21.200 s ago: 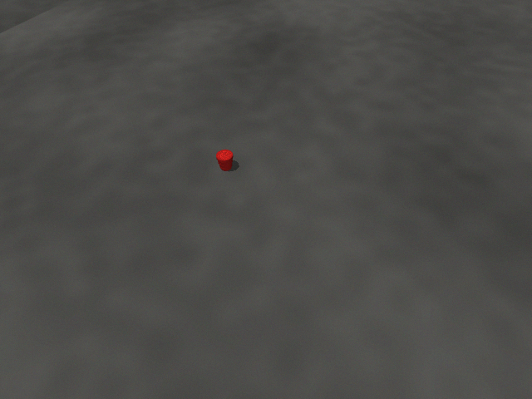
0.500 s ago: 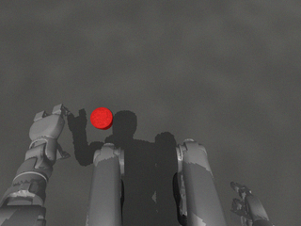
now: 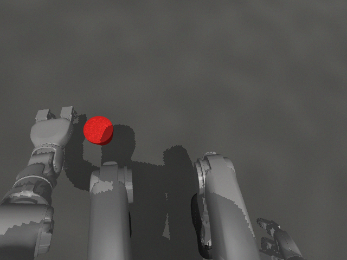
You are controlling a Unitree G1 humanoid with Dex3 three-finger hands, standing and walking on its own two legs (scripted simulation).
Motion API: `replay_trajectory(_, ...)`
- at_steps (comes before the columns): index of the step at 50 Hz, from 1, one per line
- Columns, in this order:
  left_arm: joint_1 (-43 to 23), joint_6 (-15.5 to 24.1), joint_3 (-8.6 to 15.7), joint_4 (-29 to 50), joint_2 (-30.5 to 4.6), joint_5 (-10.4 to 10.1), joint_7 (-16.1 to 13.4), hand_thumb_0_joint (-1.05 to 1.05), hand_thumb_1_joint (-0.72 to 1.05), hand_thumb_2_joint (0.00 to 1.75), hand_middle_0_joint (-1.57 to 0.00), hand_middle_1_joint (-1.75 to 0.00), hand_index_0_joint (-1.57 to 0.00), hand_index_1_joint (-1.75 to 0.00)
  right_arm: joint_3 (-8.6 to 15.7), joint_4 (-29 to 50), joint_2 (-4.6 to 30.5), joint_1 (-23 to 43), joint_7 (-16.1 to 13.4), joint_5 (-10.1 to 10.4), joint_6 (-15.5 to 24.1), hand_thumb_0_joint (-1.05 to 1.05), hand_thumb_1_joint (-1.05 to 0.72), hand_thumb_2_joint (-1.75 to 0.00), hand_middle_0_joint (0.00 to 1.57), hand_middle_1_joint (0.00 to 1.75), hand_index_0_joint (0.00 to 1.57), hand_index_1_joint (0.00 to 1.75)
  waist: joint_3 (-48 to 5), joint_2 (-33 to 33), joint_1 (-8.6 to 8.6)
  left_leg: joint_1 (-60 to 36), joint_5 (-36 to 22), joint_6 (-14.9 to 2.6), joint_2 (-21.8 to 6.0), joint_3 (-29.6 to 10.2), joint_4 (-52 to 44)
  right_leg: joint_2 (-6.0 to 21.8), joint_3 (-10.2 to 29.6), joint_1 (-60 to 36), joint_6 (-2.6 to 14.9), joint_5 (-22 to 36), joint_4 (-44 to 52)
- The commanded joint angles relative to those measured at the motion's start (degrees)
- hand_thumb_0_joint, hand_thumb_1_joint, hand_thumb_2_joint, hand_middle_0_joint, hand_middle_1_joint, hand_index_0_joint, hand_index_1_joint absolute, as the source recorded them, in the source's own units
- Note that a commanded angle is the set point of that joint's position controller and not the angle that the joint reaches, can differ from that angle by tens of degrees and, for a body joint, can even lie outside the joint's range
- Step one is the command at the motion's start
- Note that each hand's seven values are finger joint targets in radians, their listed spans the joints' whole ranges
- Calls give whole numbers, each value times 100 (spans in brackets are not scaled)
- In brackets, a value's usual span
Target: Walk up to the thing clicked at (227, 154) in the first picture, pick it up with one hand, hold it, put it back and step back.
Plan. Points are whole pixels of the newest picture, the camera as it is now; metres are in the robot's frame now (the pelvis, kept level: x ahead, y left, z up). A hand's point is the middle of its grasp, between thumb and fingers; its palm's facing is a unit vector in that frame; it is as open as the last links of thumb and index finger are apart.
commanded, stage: rise first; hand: left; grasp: from above
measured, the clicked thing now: (100, 133) +0.47 +0.19 -0.32
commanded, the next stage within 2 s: approach in 0.84 s
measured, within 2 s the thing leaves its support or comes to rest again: neither
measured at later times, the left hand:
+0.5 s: hand (70, 139) +0.41 +0.25 -0.20, palm faces -0.44 -0.05 -0.89, open 14.1 cm
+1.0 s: hand (75, 138) +0.42 +0.24 -0.21, palm faces -0.45 -0.05 -0.89, open 14.1 cm
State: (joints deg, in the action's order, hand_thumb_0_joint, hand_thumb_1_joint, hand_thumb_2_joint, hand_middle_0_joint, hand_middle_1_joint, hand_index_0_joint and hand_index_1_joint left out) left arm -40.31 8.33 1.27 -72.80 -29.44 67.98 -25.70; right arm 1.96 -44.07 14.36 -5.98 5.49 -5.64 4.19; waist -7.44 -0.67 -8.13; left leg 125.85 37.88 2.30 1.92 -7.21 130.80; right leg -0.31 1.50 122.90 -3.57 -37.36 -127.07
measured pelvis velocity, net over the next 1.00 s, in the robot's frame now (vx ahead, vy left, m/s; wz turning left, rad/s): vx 0.01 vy -0.01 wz -0.01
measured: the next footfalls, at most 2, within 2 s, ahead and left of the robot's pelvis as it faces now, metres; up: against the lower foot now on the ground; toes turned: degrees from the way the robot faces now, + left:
none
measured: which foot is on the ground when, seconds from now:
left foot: down 0.00-1.00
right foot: down 0.00-1.00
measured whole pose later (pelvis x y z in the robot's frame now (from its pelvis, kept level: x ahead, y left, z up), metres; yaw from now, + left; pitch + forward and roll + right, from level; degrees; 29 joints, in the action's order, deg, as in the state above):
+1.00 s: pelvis +0.01 -0.01 -0.03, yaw -1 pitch +34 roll -5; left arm -45.7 11.1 3.4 -80.3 -31.8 71.5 -29.2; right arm 1.1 -45.3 15.0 -6.8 8.2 -8.3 4.2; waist -5.5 -0.2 -10.8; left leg 130.1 40.0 3.6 2.0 -8.7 136.2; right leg -1.0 0.9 128.0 -4.0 -38.6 -132.5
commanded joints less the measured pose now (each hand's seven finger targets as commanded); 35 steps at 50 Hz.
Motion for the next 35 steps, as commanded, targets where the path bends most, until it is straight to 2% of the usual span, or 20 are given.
replay_trajectory(1,-1705,-22,133,560,-1197,27,-216,0,-56,102,-7,-99,-6,-100,408,204,1258,-846,-76,-44,71,0,-90,-90,20,30,20,30,-3363,-882,-111,-2709,-180,-368,6,612,-1548,-40,-827,-1325,522,377,1290)
replay_trajectory(5,-1737,34,194,413,-1334,114,-202,0,-55,102,-8,-99,-7,-100,375,163,1241,-904,-44,-75,64,0,-91,-90,20,30,20,30,-3403,-722,-138,-2523,-396,-407,16,671,-1343,-49,-799,-1522,512,567,1236)
replay_trajectory(9,-1661,121,230,376,-1305,187,-230,0,-55,101,-7,-100,-7,-100,368,172,1242,-918,-1,-85,41,0,-90,-90,20,30,20,30,-3397,-934,-96,-2610,-423,-365,-6,600,-1383,-56,-861,-1305,533,576,1060)
replay_trajectory(11,-1775,165,238,425,-1286,247,-253,0,-55,101,-6,-101,-7,-101,360,152,1246,-955,21,-107,25,0,-90,-90,20,30,20,30,-3415,-1052,-152,-2612,-532,-360,-7,603,-1338,-46,-861,-1304,511,684,1009)
replay_trajectory(13,-1714,186,339,470,-1416,229,-278,0,-55,101,-6,-102,-7,-101,385,166,1245,-944,26,-107,10,0,-90,-90,20,30,20,30,-3521,-1017,-81,-2600,-494,-367,11,657,-1301,-61,-836,-1362,541,648,1026)
replay_trajectory(14,-1673,187,296,452,-1299,221,-296,0,-55,102,-6,-102,-7,-102,372,168,1203,-961,43,-116,9,0,-91,-90,20,30,20,30,-3503,-1029,-118,-2563,-578,-380,17,699,-1229,-58,-814,-1450,518,757,1043)
replay_trajectory(15,-1708,183,372,439,-1384,223,-330,0,-54,101,-7,-102,-7,-101,383,163,1244,-993,52,-138,16,0,-90,-90,20,30,20,30,-3498,-873,-161,-2470,-567,-398,13,692,-1195,-58,-822,-1489,513,766,1064)
replay_trajectory(16,-1761,186,350,441,-1345,241,-346,0,-55,101,-7,-102,-7,-101,384,150,1256,-1039,65,-154,15,0,-90,-90,20,30,20,30,-3458,-903,-202,-2453,-583,-398,6,690,-1192,-49,-826,-1475,512,787,1025)
replay_trajectory(17,-1757,200,371,576,-1388,203,-362,0,-54,100,-7,-102,-7,-101,398,169,1236,-1004,65,-144,14,0,-90,-90,20,30,20,30,-3554,-934,-151,-2445,-592,-405,7,710,-1162,-51,-799,-1495,510,804,1047)
replay_trajectory(19,-1786,201,410,571,-1402,205,-385,0,-53,100,-7,-101,-8,-101,421,143,1257,-1059,66,-154,9,0,-90,-90,20,30,20,30,-3608,-944,-178,-2503,-629,-404,-3,693,-1153,-49,-810,-1484,505,839,1018)
replay_trajectory(20,-1657,186,355,489,-1360,234,-388,0,-54,100,-7,-101,-8,-101,401,137,1228,-1030,79,-149,15,0,-91,-90,20,30,20,30,-3551,-998,-139,-2562,-656,-386,-11,695,-1157,-48,-813,-1439,518,848,996)
replay_trajectory(21,-1844,191,370,534,-1410,205,-405,0,-53,99,-7,-102,-8,-101,424,137,1256,-1022,82,-162,14,0,-91,-90,20,30,20,30,-3571,-974,-205,-2467,-570,-405,-11,704,-1108,-59,-807,-1446,515,805,1020)
replay_trajectory(24,-1785,179,355,571,-1343,209,-420,0,-54,100,-7,-102,-7,-102,419,119,1246,-1042,85,-169,-4,0,-91,-90,20,30,20,30,-3672,-1057,-190,-2593,-729,-386,-14,685,-1097,-60,-808,-1458,508,942,963)
replay_trajectory(28,-1860,164,400,346,-1450,226,-436,0,-55,102,-7,-102,-7,-101,413,109,1278,-1075,110,-183,1,0,-91,-90,20,30,20,30,-3535,-827,-239,-2313,-654,-425,-1,720,-993,-71,-775,-1569,506,942,1012)
replay_trajectory(35,-1838,222,377,104,-1423,269,-437,0,-56,102,-7,-103,-7,-103,375,92,1298,-1050,144,-210,14,0,-91,-90,20,30,20,30,-3393,-945,-245,-2244,-616,-413,5,717,-952,-87,-813,-1489,511,891,925)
